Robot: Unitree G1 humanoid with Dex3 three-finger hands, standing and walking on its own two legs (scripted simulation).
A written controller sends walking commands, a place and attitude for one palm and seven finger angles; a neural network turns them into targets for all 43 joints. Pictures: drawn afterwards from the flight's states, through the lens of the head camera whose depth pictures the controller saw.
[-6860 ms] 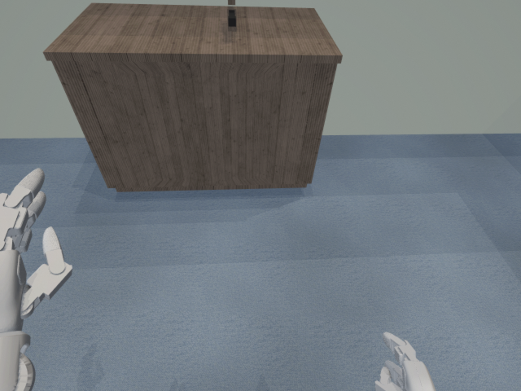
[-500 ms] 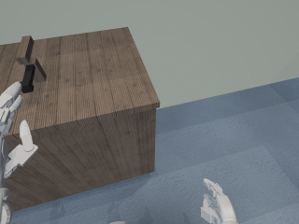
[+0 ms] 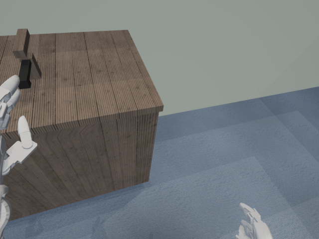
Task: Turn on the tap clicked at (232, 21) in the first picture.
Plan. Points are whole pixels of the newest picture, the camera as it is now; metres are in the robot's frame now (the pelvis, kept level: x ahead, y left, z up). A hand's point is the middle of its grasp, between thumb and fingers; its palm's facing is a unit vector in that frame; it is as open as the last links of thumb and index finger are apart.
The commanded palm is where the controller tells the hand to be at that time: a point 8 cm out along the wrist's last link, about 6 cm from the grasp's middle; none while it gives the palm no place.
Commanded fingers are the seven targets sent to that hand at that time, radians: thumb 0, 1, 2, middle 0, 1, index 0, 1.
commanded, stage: come to a stop and stand still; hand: left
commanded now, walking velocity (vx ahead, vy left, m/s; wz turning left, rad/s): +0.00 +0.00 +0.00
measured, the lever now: (23, 82) +0.48 +0.45 +0.07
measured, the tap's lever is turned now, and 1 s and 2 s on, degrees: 0 0 0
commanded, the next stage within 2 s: look again from close up in 0.88 s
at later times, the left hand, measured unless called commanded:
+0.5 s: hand (9, 128) +0.25 +0.31 +0.17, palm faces +0.45 -0.82 -0.36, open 7.4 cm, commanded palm +0.20 +0.33 +0.17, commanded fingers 0.00 0.90 0.90 -0.20 -0.30 -0.20 -0.30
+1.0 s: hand (25, 126) +0.27 +0.29 +0.16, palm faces +0.42 -0.82 -0.38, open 7.4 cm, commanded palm +0.22 +0.32 +0.17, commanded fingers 0.00 0.90 0.90 -0.20 -0.30 -0.20 -0.30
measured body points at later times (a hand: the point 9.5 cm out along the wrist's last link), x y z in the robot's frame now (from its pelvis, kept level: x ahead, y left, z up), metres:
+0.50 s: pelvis +0.05 +0.05 +0.00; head +0.07 +0.08 +0.45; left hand +0.22 +0.35 +0.19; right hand +0.25 -0.15 -0.07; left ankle +0.07 +0.11 -0.74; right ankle +0.06 -0.08 -0.74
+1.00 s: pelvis +0.07 +0.04 +0.00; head +0.09 +0.05 +0.45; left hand +0.24 +0.34 +0.18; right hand +0.26 -0.18 -0.07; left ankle +0.07 +0.11 -0.74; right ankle +0.06 -0.08 -0.74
